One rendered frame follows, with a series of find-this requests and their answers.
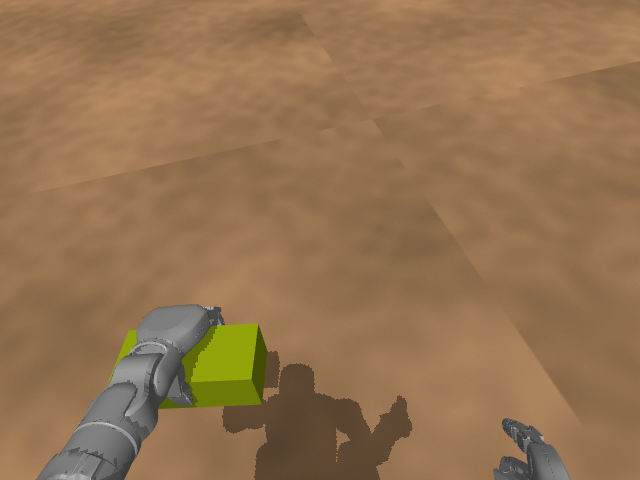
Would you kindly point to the right robot hand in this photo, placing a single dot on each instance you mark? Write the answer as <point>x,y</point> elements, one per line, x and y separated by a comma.
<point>544,462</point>

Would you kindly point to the carton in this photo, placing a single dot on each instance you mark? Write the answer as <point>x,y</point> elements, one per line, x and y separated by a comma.
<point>226,368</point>

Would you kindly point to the left robot arm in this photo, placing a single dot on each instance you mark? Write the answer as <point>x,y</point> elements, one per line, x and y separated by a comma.
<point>108,439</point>

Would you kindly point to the left robot hand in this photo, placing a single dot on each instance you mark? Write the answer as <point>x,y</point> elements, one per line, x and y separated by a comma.
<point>183,326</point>

